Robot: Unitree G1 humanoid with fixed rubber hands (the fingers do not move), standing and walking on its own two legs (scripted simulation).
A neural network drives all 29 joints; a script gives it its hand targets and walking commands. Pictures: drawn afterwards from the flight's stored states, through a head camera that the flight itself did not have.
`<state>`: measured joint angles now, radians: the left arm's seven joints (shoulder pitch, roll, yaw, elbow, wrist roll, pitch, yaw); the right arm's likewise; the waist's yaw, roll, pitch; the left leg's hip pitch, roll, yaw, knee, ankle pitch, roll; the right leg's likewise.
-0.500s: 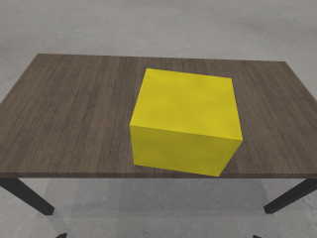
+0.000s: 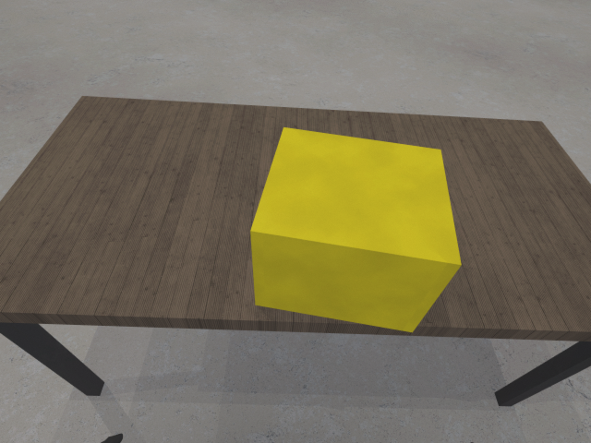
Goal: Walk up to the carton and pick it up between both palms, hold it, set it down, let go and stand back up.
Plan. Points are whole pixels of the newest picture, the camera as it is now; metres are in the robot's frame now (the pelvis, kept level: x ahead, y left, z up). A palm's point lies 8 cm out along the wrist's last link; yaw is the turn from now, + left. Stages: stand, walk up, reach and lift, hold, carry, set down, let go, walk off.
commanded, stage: walk up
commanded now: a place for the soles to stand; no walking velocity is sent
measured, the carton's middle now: (347, 228) +0.46 -0.09 -0.01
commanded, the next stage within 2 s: reach and lift in 0.72 s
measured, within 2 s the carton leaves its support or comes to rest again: neither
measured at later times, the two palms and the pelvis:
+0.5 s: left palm out of the picture +0.06 +0.27 -0.11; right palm out of the picture +0.12 -0.25 -0.09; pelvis +0.01 +0.00 +0.01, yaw +4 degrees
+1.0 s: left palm (109, 420) +0.18 +0.25 -0.08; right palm (484, 427) +0.16 -0.26 -0.08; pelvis +0.00 -0.02 +0.00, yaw -4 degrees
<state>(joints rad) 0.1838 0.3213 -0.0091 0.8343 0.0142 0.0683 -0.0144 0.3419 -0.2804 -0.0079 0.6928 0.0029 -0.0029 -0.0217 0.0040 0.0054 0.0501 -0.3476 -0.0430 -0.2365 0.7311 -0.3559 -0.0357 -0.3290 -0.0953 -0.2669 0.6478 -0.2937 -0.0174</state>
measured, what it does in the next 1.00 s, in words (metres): stands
